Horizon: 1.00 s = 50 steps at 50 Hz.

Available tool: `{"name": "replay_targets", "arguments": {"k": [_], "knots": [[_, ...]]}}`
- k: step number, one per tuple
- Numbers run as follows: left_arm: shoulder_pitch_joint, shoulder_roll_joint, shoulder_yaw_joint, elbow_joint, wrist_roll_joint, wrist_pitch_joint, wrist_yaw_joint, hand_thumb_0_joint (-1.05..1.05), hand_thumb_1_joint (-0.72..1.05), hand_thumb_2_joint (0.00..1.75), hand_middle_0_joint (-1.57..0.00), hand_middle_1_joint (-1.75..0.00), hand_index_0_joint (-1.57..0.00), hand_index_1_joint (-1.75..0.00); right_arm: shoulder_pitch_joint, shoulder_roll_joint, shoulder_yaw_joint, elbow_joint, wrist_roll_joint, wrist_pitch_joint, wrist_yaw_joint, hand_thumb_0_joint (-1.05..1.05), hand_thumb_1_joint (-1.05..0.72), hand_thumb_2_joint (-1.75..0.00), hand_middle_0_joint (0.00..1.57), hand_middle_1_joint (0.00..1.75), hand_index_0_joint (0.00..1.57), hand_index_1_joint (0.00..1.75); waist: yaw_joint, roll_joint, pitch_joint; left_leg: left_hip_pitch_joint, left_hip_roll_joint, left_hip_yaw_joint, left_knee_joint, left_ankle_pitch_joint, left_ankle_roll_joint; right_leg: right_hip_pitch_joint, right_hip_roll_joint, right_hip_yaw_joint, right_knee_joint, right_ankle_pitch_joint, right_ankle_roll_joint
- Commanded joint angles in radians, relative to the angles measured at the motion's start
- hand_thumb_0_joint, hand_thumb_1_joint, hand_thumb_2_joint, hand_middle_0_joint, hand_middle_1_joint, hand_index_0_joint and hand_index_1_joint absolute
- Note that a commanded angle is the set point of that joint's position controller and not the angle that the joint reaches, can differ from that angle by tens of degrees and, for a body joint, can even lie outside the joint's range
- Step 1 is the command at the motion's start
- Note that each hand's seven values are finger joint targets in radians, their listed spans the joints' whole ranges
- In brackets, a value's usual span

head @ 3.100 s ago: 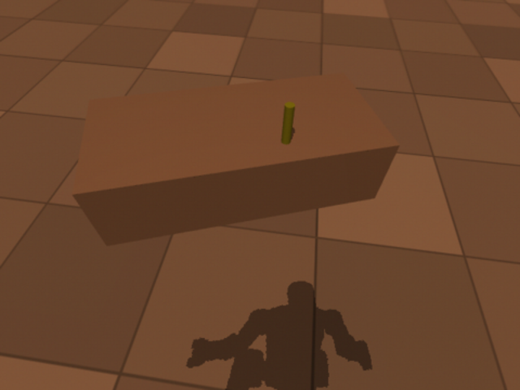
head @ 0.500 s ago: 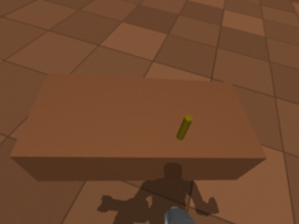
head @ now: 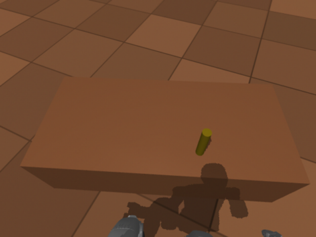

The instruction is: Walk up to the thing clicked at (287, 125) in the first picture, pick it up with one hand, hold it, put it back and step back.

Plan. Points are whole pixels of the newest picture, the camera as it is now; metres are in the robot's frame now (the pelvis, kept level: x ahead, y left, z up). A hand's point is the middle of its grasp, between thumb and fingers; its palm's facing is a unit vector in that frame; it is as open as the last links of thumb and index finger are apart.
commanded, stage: walk up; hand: right
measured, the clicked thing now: (203, 143) +0.52 -0.17 -0.30
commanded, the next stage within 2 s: none
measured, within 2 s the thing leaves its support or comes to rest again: neither
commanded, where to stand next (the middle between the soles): +0.07 +0.04 m, yaw -1 degrees
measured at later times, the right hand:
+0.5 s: hand out of the picture +0.09 -0.24 -0.15, palm faces -0.04 +0.94 -0.35, open 7.3 cm
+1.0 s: hand out of the picture +0.11 -0.23 -0.13, palm faces -0.01 +0.95 -0.32, open 7.3 cm
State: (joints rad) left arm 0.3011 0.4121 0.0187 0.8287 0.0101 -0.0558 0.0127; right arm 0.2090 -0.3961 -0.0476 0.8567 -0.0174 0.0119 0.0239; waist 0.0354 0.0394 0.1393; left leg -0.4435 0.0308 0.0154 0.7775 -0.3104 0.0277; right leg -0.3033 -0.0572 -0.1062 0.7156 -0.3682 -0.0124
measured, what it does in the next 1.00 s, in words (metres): steps on the spot: left foot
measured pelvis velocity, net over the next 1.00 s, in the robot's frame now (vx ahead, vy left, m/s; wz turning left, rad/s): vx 0.02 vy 0.02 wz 0.00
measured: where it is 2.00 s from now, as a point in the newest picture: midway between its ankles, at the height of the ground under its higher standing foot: outside the picture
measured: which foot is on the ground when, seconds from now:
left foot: up 0.00-0.02, down 0.04-1.00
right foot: down 0.00-1.00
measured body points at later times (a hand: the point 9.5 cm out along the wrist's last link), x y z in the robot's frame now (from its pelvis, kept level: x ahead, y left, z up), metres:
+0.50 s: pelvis -0.01 +0.02 +0.00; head +0.00 +0.01 +0.45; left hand +0.03 +0.35 -0.11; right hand +0.09 -0.29 -0.12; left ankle +0.04 +0.15 -0.72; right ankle -0.01 -0.12 -0.72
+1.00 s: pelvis +0.02 +0.02 +0.02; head +0.03 +0.02 +0.47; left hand +0.09 +0.33 -0.10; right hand +0.11 -0.28 -0.11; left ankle +0.04 +0.15 -0.72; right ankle -0.01 -0.12 -0.72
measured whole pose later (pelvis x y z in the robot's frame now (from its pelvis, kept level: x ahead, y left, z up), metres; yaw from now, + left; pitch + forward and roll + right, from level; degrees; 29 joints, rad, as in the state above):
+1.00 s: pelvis +0.02 +0.02 +0.02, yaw +0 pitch -2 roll +0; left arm 0.14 0.38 -0.01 1.09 0.01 -0.04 0.01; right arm 0.09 -0.36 -0.02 1.09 -0.01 0.00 0.03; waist 0.00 0.02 0.05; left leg -0.24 0.04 0.02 0.50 -0.22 -0.02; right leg -0.15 -0.03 0.00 0.47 -0.29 0.03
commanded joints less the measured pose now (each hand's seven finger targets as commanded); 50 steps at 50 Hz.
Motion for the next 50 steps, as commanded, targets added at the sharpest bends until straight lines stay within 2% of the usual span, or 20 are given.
{"name": "replay_targets", "arguments": {"k": [1, 2, 3, 4, 6, 8, 13, 14, 15, 16, 17, 19, 23, 24, 26, 28, 32, 37, 46, 50], "knots": [[-0.038, 0.267, 0.075, -0.073, -0.014, -0.012, 0.030, 0.00, 0.90, 0.90, -0.20, -0.30, -0.20, -0.30, 0.070, -0.194, -0.072, -0.053, -0.009, -0.030, -0.013, 0.00, -0.90, -0.90, 0.20, 0.30, 0.20, 0.30, -0.058, -0.134, -0.188, 0.223, -0.012, -0.010, -0.189, 0.188, 0.047, -0.017, -0.203, 0.165, -0.004, 0.561, -0.127], [-0.018, 0.227, 0.064, -0.074, -0.015, -0.008, 0.028, 0.00, 0.90, 0.90, -0.20, -0.30, -0.20, -0.30, 0.087, -0.242, -0.084, -0.050, -0.017, -0.032, -0.016, 0.00, -0.90, -0.90, 0.20, 0.30, 0.20, 0.30, -0.064, 0.005, -0.220, 0.289, 0.072, -0.133, -0.246, 0.301, 0.085, -0.079, -0.137, 0.108, 0.107, 0.383, -0.081], [0.021, 0.178, 0.052, -0.073, -0.022, -0.001, 0.026, 0.00, 0.90, 0.90, -0.20, -0.30, -0.20, -0.30, 0.047, -0.296, -0.097, -0.072, -0.017, -0.035, -0.017, 0.00, -0.90, -0.90, 0.20, 0.30, 0.20, 0.30, -0.039, 0.150, -0.245, 0.357, 0.237, -0.390, -0.293, 0.361, 0.171, -0.200, -0.006, 0.044, 0.223, 0.079, -0.021], [0.002, 0.206, 0.061, -0.047, -0.022, 0.016, 0.038, 0.00, 0.90, 0.90, -0.20, -0.30, -0.20, -0.30, 0.041, -0.309, -0.096, -0.070, 0.003, -0.031, -0.013, 0.00, -0.90, -0.90, 0.20, 0.30, 0.20, 0.30, -0.064, 0.187, -0.246, 0.266, 0.315, -0.455, -0.341, 0.276, 0.278, -0.150, 0.018, 0.071, 0.294, -0.314, -0.019], [-0.023, 0.220, 0.061, -0.013, -0.008, 0.019, 0.033, 0.00, 0.90, 0.90, -0.20, -0.30, -0.20, -0.30, -0.011, -0.262, -0.085, -0.067, -0.001, -0.017, -0.015, 0.00, -0.90, -0.90, 0.20, 0.30, 0.20, 0.30, -0.052, 0.127, -0.177, 0.144, 0.269, -0.386, -0.388, 0.070, 0.266, -0.112, -0.006, 0.113, 0.264, -0.314, -0.020], [0.011, 0.210, 0.067, 0.016, -0.010, 0.017, 0.026, 0.00, 0.90, 0.90, -0.20, -0.30, -0.20, -0.30, -0.070, -0.243, -0.069, -0.085, -0.009, -0.014, -0.017, 0.00, -0.90, -0.90, 0.20, 0.30, 0.20, 0.30, -0.031, 0.127, -0.148, 0.082, 0.194, -0.294, -0.367, 0.021, 0.195, -0.091, -0.005, 0.097, 0.214, -0.183, -0.021], [0.083, 0.180, 0.069, 0.089, 0.011, -0.011, 0.035, 0.00, 0.90, 0.90, -0.20, -0.30, -0.20, -0.30, -0.119, -0.217, -0.055, -0.076, -0.006, 0.010, -0.003, 0.00, -0.90, -0.90, 0.20, 0.30, 0.20, 0.30, 0.009, 0.073, -0.194, 0.045, 0.130, -0.192, -0.224, -0.106, 0.133, 0.120, 0.055, 0.037, -0.211, 0.036, -0.008], [0.081, 0.213, 0.079, 0.085, 0.026, -0.022, 0.040, 0.00, 0.90, 0.90, -0.20, -0.30, -0.20, -0.30, -0.112, -0.171, -0.040, -0.077, 0.003, 0.012, -0.001, 0.00, -0.90, -0.90, 0.20, 0.30, 0.20, 0.30, 0.022, -0.025, -0.187, -0.035, 0.102, -0.167, -0.120, -0.110, 0.087, 0.169, -0.029, 0.207, -0.293, -0.055, -0.036], [0.038, 0.292, 0.096, 0.062, 0.045, -0.034, 0.043, 0.00, 0.90, 0.90, -0.20, -0.30, -0.20, -0.30, -0.117, -0.128, -0.026, -0.086, 0.004, 0.010, 0.003, 0.00, -0.90, -0.90, 0.20, 0.30, 0.20, 0.30, 0.013, -0.191, -0.121, -0.168, 0.002, -0.099, 0.003, -0.142, 0.016, 0.137, -0.225, 0.541, -0.418, -0.196, -0.113], [-0.053, 0.364, 0.109, 0.051, 0.040, -0.030, 0.043, 0.00, 0.90, 0.90, -0.20, -0.30, -0.20, -0.30, -0.141, -0.183, -0.045, -0.068, -0.009, 0.013, -0.008, 0.00, -0.90, -0.90, 0.20, 0.30, 0.20, 0.30, 0.006, -0.211, -0.054, -0.134, 0.010, -0.085, 0.100, -0.228, 0.002, -0.024, -0.361, 0.647, -0.455, -0.274, -0.221], [-0.129, 0.355, 0.106, 0.029, 0.036, -0.028, 0.037, 0.00, 0.90, 0.90, -0.20, -0.30, -0.20, -0.30, -0.110, -0.220, -0.060, -0.038, -0.013, 0.008, -0.010, 0.00, -0.90, -0.90, 0.20, 0.30, 0.20, 0.30, -0.029, -0.180, -0.019, -0.047, 0.057, -0.108, 0.126, -0.189, -0.002, -0.116, -0.377, 0.626, -0.425, -0.245, -0.249], [-0.144, 0.262, 0.079, 0.030, 0.025, -0.037, 0.031, 0.00, 0.90, 0.90, -0.20, -0.30, -0.20, -0.30, -0.101, -0.192, -0.054, -0.005, 0.002, -0.004, 0.002, 0.00, -0.90, -0.90, 0.20, 0.30, 0.20, 0.30, -0.045, -0.105, -0.012, 0.011, 0.042, -0.080, 0.002, -0.114, 0.001, -0.066, -0.235, 0.380, -0.356, -0.002, -0.172], [-0.132, 0.235, 0.059, 0.056, 0.013, -0.033, 0.012, 0.00, 0.90, 0.90, -0.20, -0.30, -0.20, -0.30, -0.038, -0.173, -0.047, 0.040, 0.002, -0.031, -0.002, 0.00, -0.90, -0.90, 0.20, 0.30, 0.20, 0.30, -0.066, -0.151, -0.141, 0.274, -0.001, -0.023, -0.249, 0.100, 0.016, -0.060, -0.123, 0.208, -0.180, 0.303, -0.081], [-0.127, 0.205, 0.049, 0.052, 0.009, -0.026, 0.009, 0.00, 0.90, 0.90, -0.20, -0.30, -0.20, -0.30, -0.025, -0.195, -0.052, 0.048, 0.000, -0.038, -0.008, 0.00, -0.90, -0.90, 0.20, 0.30, 0.20, 0.30, -0.068, -0.106, -0.173, 0.318, 0.049, -0.098, -0.283, 0.160, 0.036, -0.076, -0.088, 0.165, -0.123, 0.274, -0.051], [-0.085, 0.182, 0.042, 0.082, -0.006, -0.008, 0.008, 0.00, 0.90, 0.90, -0.20, -0.30, -0.20, -0.30, -0.089, -0.260, -0.058, 0.044, 0.008, -0.042, -0.008, 0.00, -0.90, -0.90, 0.20, 0.30, 0.20, 0.30, -0.023, 0.025, -0.178, 0.210, 0.224, -0.347, -0.382, -0.033, 0.146, -0.033, 0.035, 0.080, -0.048, -0.069, -0.004], [-0.070, 0.187, 0.043, 0.115, 0.001, -0.004, 0.007, 0.00, 0.90, 0.90, -0.20, -0.30, -0.20, -0.30, -0.129, -0.252, -0.048, 0.050, 0.004, -0.032, -0.004, 0.00, -0.90, -0.90, 0.20, 0.30, 0.20, 0.30, -0.008, 0.026, -0.140, 0.108, 0.200, -0.306, -0.417, -0.177, 0.133, 0.053, 0.021, 0.096, -0.116, -0.103, -0.015], [-0.094, 0.218, 0.044, 0.133, 0.002, -0.012, 0.004, 0.00, 0.90, 0.90, -0.20, -0.30, -0.20, -0.30, -0.162, -0.199, -0.023, 0.071, 0.008, -0.028, -0.002, 0.00, -0.90, -0.90, 0.20, 0.30, 0.20, 0.30, -0.016, 0.016, -0.102, 0.075, 0.067, -0.152, -0.337, -0.154, 0.022, 0.060, -0.048, 0.227, -0.278, -0.034, -0.058], [-0.143, 0.200, 0.029, 0.152, -0.002, -0.008, 0.000, 0.00, 0.90, 0.90, -0.20, -0.30, -0.20, -0.30, -0.160, -0.203, -0.015, 0.111, 0.007, -0.030, 0.000, 0.00, -0.90, -0.90, 0.20, 0.30, 0.20, 0.30, -0.023, 0.033, -0.083, 0.129, 0.106, -0.199, -0.429, -0.185, 0.030, 0.037, -0.007, 0.171, -0.286, -0.015, -0.036], [-0.179, 0.201, 0.028, 0.196, -0.005, -0.014, 0.008, 0.00, 0.90, 0.90, -0.20, -0.30, -0.20, -0.30, -0.156, -0.183, -0.014, 0.162, 0.015, -0.039, -0.012, 0.00, -0.90, -0.90, 0.20, 0.30, 0.20, 0.30, -0.037, -0.023, -0.206, 0.291, 0.088, -0.084, -0.332, 0.311, 0.019, 0.143, -0.064, 0.184, -0.317, 0.345, -0.025], [-0.207, 0.196, 0.025, 0.209, -0.006, -0.010, 0.011, 0.00, 0.90, 0.90, -0.20, -0.30, -0.20, -0.30, -0.172, -0.175, -0.018, 0.175, 0.017, -0.031, -0.014, 0.00, -0.90, -0.90, 0.20, 0.30, 0.20, 0.30, -0.041, -0.045, -0.203, 0.324, 0.085, -0.067, -0.327, 0.349, 0.018, 0.138, -0.066, 0.179, -0.325, 0.381, -0.019]]}}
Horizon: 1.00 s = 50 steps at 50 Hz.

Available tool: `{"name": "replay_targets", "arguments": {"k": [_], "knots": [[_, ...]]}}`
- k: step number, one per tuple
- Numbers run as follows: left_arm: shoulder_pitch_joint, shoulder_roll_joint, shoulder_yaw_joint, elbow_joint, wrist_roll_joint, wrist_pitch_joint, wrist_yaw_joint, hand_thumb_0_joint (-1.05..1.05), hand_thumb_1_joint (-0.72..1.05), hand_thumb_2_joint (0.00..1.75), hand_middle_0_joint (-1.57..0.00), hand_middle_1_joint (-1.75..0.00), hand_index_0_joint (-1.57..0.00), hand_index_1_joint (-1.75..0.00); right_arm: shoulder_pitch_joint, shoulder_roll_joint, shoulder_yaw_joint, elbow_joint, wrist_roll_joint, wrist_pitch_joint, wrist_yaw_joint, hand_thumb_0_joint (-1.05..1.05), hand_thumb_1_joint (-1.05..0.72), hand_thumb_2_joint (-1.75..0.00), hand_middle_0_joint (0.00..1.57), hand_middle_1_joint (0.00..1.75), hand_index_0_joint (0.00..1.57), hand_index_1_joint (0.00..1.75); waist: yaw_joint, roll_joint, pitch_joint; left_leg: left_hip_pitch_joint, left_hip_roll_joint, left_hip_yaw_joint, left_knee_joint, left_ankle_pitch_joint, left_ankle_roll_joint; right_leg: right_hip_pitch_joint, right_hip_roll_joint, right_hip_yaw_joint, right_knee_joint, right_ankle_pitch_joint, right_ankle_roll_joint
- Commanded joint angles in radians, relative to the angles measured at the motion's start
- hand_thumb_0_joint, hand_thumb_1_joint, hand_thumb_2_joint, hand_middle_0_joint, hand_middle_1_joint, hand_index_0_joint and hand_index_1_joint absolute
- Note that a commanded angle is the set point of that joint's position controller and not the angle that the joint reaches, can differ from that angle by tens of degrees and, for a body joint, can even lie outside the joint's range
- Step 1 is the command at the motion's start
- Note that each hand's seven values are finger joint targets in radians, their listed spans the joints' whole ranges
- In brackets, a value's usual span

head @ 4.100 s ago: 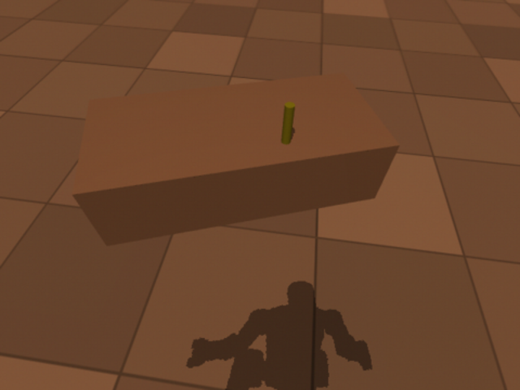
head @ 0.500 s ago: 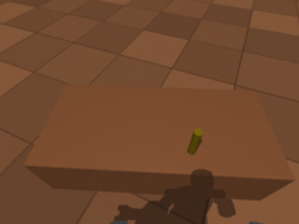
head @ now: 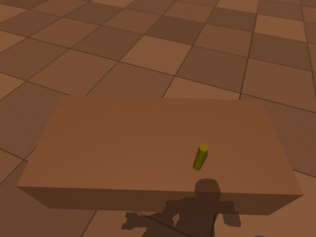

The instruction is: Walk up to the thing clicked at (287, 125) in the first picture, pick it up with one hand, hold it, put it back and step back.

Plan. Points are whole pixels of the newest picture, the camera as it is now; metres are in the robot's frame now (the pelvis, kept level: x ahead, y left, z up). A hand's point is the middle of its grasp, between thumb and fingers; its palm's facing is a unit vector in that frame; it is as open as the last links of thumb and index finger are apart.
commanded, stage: walk up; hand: right
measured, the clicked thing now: (200, 157) +0.50 -0.19 -0.32
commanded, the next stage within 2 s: stand in 1.06 s
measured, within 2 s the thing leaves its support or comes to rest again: neither
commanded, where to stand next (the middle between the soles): +0.05 +0.02 m, yaw -1 degrees
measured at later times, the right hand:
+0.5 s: hand out of the picture +0.08 -0.26 -0.15, palm faces +0.04 +0.95 -0.32, open 7.3 cm
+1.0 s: hand out of the picture +0.08 -0.25 -0.15, palm faces +0.05 +0.95 -0.32, open 7.3 cm
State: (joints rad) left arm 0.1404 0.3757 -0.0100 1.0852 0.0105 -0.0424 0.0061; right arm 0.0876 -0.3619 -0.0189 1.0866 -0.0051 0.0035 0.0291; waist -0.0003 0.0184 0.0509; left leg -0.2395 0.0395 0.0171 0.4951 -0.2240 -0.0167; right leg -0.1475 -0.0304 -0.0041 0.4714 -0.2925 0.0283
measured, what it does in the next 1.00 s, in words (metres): stands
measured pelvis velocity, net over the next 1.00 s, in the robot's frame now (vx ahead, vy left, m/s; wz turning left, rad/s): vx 0.01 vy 0.01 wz -0.03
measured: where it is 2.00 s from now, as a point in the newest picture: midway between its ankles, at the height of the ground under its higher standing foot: outside the picture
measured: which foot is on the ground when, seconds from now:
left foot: down 0.00-1.00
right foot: down 0.00-1.00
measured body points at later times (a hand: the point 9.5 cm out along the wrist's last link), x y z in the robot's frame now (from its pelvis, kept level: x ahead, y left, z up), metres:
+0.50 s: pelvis +0.01 +0.00 +0.01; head +0.02 +0.00 +0.46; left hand +0.12 +0.31 -0.12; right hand +0.08 -0.31 -0.13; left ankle +0.03 +0.13 -0.74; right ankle -0.02 -0.14 -0.74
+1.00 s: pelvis +0.01 +0.01 +0.01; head +0.02 +0.01 +0.46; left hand +0.11 +0.31 -0.12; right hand +0.08 -0.30 -0.13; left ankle +0.03 +0.13 -0.74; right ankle -0.02 -0.14 -0.74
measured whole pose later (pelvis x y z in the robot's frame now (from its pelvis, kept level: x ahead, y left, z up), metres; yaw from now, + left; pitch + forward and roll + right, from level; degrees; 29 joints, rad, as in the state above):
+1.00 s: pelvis +0.01 +0.01 +0.01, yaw -2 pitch -3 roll +0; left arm 0.10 0.36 0.00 1.13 0.02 -0.01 0.01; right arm 0.08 -0.35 -0.03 1.13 -0.01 0.02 0.02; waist -0.01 0.01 0.05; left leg -0.15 0.03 0.06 0.39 -0.20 -0.01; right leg -0.07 -0.04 0.03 0.37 -0.25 0.04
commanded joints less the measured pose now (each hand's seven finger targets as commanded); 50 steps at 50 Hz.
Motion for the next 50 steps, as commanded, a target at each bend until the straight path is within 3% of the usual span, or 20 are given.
{"name": "replay_targets", "arguments": {"k": [1, 16, 24, 29, 38, 50], "knots": [[-0.055, 0.233, 0.055, -0.048, -0.005, -0.021, 0.019, 0.00, 0.90, 0.90, -0.20, -0.30, -0.20, -0.30, -0.050, -0.214, -0.048, -0.053, 0.003, -0.020, -0.020, 0.00, -0.90, -0.90, 0.20, 0.30, 0.20, 0.30, -0.008, -0.028, -0.116, 0.122, 0.080, -0.065, -0.049, 0.258, 0.064, -0.012, -0.094, 0.073, -0.083, 0.301, -0.062], [-0.115, 0.226, 0.057, -0.030, 0.004, -0.009, 0.016, 0.00, 0.90, 0.90, -0.20, -0.30, -0.20, -0.30, -0.079, -0.207, -0.050, -0.022, -0.003, -0.011, -0.019, 0.00, -0.90, -0.90, 0.20, 0.30, 0.20, 0.30, -0.011, -0.039, -0.072, 0.147, 0.071, -0.041, -0.119, 0.173, 0.044, -0.010, -0.097, 0.091, -0.152, 0.238, -0.053], [-0.104, 0.216, 0.060, -0.029, 0.004, -0.003, 0.015, 0.00, 0.90, 0.90, -0.20, -0.30, -0.20, -0.30, -0.064, -0.209, -0.052, -0.015, -0.004, -0.016, -0.023, 0.00, -0.90, -0.90, 0.20, 0.30, 0.20, 0.30, -0.006, -0.033, -0.118, 0.172, 0.080, -0.034, -0.127, 0.250, 0.049, 0.047, -0.093, 0.073, -0.136, 0.310, -0.048], [-0.094, 0.207, 0.060, -0.023, 0.001, 0.000, 0.016, 0.00, 0.90, 0.90, -0.20, -0.30, -0.20, -0.30, -0.064, -0.204, -0.050, -0.014, -0.003, -0.015, -0.025, 0.00, -0.90, -0.90, 0.20, 0.30, 0.20, 0.30, -0.001, -0.020, -0.101, 0.177, 0.083, -0.034, -0.127, 0.265, 0.054, 0.035, -0.080, 0.062, -0.131, 0.304, -0.043], [-0.111, 0.203, 0.056, -0.023, 0.005, 0.006, 0.013, 0.00, 0.90, 0.90, -0.20, -0.30, -0.20, -0.30, -0.058, -0.207, -0.052, -0.014, -0.005, -0.014, -0.024, 0.00, -0.90, -0.90, 0.20, 0.30, 0.20, 0.30, -0.008, 0.004, -0.060, 0.139, 0.085, -0.055, -0.174, 0.141, 0.051, 0.018, -0.066, 0.066, -0.143, 0.202, -0.045], [-0.095, 0.202, 0.055, -0.021, 0.007, 0.001, 0.012, 0.00, 0.90, 0.90, -0.20, -0.30, -0.20, -0.30, -0.058, -0.201, -0.055, -0.022, -0.005, -0.013, -0.022, 0.00, -0.90, -0.90, 0.20, 0.30, 0.20, 0.30, -0.011, -0.019, -0.075, 0.164, 0.075, -0.046, -0.161, 0.155, 0.046, 0.017, -0.078, 0.076, -0.163, 0.229, -0.043]]}}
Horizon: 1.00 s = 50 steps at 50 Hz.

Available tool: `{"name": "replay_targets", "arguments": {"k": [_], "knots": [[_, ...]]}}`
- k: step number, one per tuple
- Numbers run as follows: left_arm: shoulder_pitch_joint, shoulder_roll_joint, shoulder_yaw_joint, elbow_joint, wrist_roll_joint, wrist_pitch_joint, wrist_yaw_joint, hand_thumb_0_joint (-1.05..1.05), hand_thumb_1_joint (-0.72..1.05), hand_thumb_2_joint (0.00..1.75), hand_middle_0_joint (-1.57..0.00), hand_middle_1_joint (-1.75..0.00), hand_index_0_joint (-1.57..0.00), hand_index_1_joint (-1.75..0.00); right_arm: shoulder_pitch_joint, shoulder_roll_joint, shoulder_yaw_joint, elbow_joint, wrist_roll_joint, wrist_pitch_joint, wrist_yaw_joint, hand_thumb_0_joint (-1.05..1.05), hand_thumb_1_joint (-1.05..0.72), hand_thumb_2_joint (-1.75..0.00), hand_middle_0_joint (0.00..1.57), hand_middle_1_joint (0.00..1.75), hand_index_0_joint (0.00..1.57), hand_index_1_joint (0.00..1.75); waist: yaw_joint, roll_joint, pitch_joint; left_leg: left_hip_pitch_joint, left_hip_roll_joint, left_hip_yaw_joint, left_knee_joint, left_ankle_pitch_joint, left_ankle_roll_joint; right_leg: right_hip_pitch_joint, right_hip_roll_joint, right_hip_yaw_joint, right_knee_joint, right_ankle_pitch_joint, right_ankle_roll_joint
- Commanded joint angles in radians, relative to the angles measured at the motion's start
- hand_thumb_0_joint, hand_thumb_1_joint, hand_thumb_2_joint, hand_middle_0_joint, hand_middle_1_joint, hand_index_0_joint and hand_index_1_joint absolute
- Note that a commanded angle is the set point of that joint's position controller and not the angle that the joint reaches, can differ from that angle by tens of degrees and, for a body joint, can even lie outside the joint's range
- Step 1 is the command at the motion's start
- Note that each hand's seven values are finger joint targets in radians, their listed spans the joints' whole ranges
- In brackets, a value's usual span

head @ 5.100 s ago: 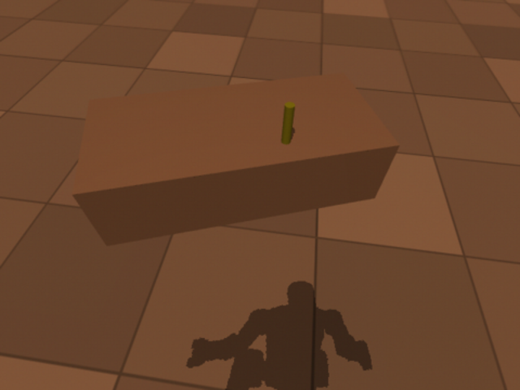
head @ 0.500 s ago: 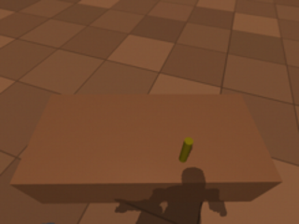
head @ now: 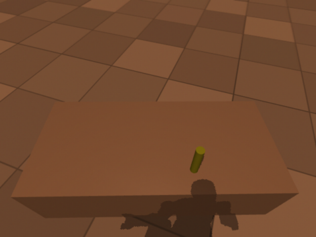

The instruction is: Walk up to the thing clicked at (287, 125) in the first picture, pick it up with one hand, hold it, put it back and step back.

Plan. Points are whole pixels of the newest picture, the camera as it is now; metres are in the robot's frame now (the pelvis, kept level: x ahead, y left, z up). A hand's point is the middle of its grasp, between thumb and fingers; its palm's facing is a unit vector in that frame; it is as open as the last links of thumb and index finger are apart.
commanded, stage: walk up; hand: right
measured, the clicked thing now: (196, 160) +0.49 -0.19 -0.33
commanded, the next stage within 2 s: stand in 0.06 s
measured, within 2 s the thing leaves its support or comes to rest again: neither
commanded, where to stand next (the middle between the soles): +0.04 +0.01 m, yaw +1 degrees
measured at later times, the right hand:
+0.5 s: hand out of the picture +0.08 -0.26 -0.15, palm faces +0.00 +0.94 -0.33, open 7.3 cm
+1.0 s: hand out of the picture +0.06 -0.26 -0.16, palm faces -0.01 +0.95 -0.33, open 7.3 cm
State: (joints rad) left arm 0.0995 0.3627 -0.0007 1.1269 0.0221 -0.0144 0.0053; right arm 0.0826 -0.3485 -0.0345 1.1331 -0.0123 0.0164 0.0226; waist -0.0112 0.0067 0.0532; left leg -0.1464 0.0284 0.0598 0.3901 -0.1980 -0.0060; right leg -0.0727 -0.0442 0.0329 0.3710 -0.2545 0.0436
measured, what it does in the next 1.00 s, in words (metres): stands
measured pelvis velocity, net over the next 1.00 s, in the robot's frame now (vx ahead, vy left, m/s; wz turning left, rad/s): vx -0.02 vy -0.01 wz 0.01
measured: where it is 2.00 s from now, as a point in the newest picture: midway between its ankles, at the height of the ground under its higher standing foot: outside the picture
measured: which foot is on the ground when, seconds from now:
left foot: down 0.00-1.00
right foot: down 0.00-1.00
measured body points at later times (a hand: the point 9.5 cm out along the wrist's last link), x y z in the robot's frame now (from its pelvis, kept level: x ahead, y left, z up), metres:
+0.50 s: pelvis -0.01 -0.01 +0.00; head -0.01 -0.01 +0.45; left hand +0.07 +0.29 -0.13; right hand +0.08 -0.31 -0.13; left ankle +0.01 +0.12 -0.74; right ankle -0.03 -0.15 -0.74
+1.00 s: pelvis -0.02 -0.01 +0.00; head -0.01 -0.01 +0.45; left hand +0.06 +0.29 -0.13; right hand +0.06 -0.31 -0.13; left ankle +0.01 +0.12 -0.74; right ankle -0.03 -0.15 -0.74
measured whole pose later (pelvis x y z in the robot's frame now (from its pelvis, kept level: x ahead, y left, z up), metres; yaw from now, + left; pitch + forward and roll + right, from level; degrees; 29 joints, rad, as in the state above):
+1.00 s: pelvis -0.02 -0.01 +0.00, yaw +1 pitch -3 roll +0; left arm 0.13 0.36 -0.01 1.11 0.01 0.00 0.00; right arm 0.10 -0.35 -0.01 1.15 -0.01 0.00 0.02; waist -0.01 0.00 0.05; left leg -0.14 0.04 0.04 0.33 -0.14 -0.02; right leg -0.07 -0.03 0.02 0.32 -0.21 0.03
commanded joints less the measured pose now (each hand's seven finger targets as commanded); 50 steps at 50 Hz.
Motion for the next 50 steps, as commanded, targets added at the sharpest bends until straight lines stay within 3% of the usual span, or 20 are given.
{"name": "replay_targets", "arguments": {"k": [1, 2, 3, 5, 10, 21, 22, 29, 34, 40, 50], "knots": [[-0.055, 0.218, 0.047, -0.066, -0.005, -0.028, 0.014, 0.00, 0.90, 0.90, -0.20, -0.30, -0.20, -0.30, -0.050, -0.212, -0.037, -0.068, 0.002, -0.026, -0.016, 0.00, -0.90, -0.90, 0.20, 0.30, 0.20, 0.30, 0.001, -0.013, -0.084, 0.073, 0.086, -0.086, -0.054, 0.139, 0.036, -0.052, -0.066, 0.039, -0.063, 0.200, -0.057], [-0.053, 0.219, 0.046, -0.065, -0.004, -0.027, 0.014, 0.00, 0.90, 0.90, -0.20, -0.30, -0.20, -0.30, -0.058, -0.217, -0.038, -0.071, 0.001, -0.025, -0.015, 0.00, -0.90, -0.90, 0.20, 0.30, 0.20, 0.30, 0.002, -0.008, -0.076, 0.074, 0.082, -0.085, -0.055, 0.132, 0.035, -0.063, -0.063, 0.039, -0.064, 0.201, -0.056], [-0.058, 0.209, 0.041, -0.067, -0.014, -0.021, 0.013, 0.00, 0.90, 0.90, -0.20, -0.30, -0.20, -0.30, -0.077, -0.206, -0.029, -0.075, 0.005, -0.032, -0.020, 0.00, -0.90, -0.90, 0.20, 0.30, 0.20, 0.30, -0.001, -0.047, -0.053, 0.080, 0.109, -0.112, -0.073, 0.238, 0.027, -0.080, -0.078, 0.038, -0.071, 0.258, -0.048], [-0.042, 0.200, 0.041, -0.067, -0.017, -0.016, 0.012, 0.00, 0.90, 0.90, -0.20, -0.30, -0.20, -0.30, -0.069, -0.221, -0.031, -0.070, 0.007, -0.037, -0.023, 0.00, -0.90, -0.90, 0.20, 0.30, 0.20, 0.30, 0.004, -0.024, -0.087, 0.117, 0.118, -0.107, -0.060, 0.297, 0.027, -0.058, -0.081, 0.037, -0.067, 0.293, -0.045], [-0.034, 0.203, 0.042, -0.067, -0.016, -0.016, 0.010, 0.00, 0.90, 0.90, -0.20, -0.30, -0.20, -0.30, -0.064, -0.215, -0.026, -0.062, 0.007, -0.042, -0.025, 0.00, -0.90, -0.90, 0.20, 0.30, 0.20, 0.30, 0.004, 0.000, -0.121, 0.121, 0.115, -0.093, -0.066, 0.304, 0.023, -0.015, -0.089, 0.040, -0.078, 0.310, -0.046], [-0.035, 0.208, 0.042, -0.067, -0.011, -0.013, 0.005, 0.00, 0.90, 0.90, -0.20, -0.30, -0.20, -0.30, -0.067, -0.206, -0.020, -0.053, 0.004, -0.039, -0.022, 0.00, -0.90, -0.90, 0.20, 0.30, 0.20, 0.30, -0.001, -0.015, -0.064, 0.090, 0.108, -0.102, -0.104, 0.147, 0.011, -0.068, -0.083, 0.045, -0.122, 0.165, -0.047], [-0.034, 0.202, 0.041, -0.063, -0.012, -0.012, 0.005, 0.00, 0.90, 0.90, -0.20, -0.30, -0.20, -0.30, -0.065, -0.212, -0.021, -0.049, 0.006, -0.038, -0.022, 0.00, -0.90, -0.90, 0.20, 0.30, 0.20, 0.30, -0.003, -0.006, -0.041, 0.068, 0.104, -0.104, -0.111, 0.096, 0.011, -0.071, -0.083, 0.047, -0.132, 0.129, -0.047], [-0.026, 0.200, 0.042, -0.068, -0.013, -0.015, 0.002, 0.00, 0.90, 0.90, -0.20, -0.30, -0.20, -0.30, -0.061, -0.212, -0.022, -0.049, 0.003, -0.041, -0.019, 0.00, -0.90, -0.90, 0.20, 0.30, 0.20, 0.30, 0.002, -0.009, -0.053, 0.077, 0.110, -0.108, -0.105, 0.109, 0.013, -0.072, -0.086, 0.055, -0.131, 0.125, -0.052], [-0.025, 0.205, 0.045, -0.069, -0.012, -0.013, 0.001, 0.00, 0.90, 0.90, -0.20, -0.30, -0.20, -0.30, -0.042, -0.211, -0.020, -0.048, 0.004, -0.040, -0.020, 0.00, -0.90, -0.90, 0.20, 0.30, 0.20, 0.30, -0.002, -0.011, -0.037, 0.059, 0.104, -0.112, -0.116, 0.051, 0.013, -0.084, -0.082, 0.054, -0.135, 0.089, -0.053], [-0.017, 0.210, 0.044, -0.075, -0.010, -0.015, 0.002, 0.00, 0.90, 0.90, -0.20, -0.30, -0.20, -0.30, -0.044, -0.214, -0.020, -0.053, 0.003, -0.043, -0.022, 0.00, -0.90, -0.90, 0.20, 0.30, 0.20, 0.30, 0.002, -0.015, -0.090, 0.098, 0.115, -0.110, -0.089, 0.172, 0.017, -0.057, -0.087, 0.054, -0.114, 0.194, -0.054], [0.000, 0.204, 0.039, -0.072, -0.012, -0.011, 0.002, 0.00, 0.90, 0.90, -0.20, -0.30, -0.20, -0.30, -0.034, -0.215, -0.016, -0.047, 0.005, -0.041, -0.022, 0.00, -0.90, -0.90, 0.20, 0.30, 0.20, 0.30, 0.008, -0.012, -0.048, 0.068, 0.112, -0.113, -0.106, 0.122, 0.016, -0.076, -0.082, 0.048, -0.117, 0.129, -0.055]]}}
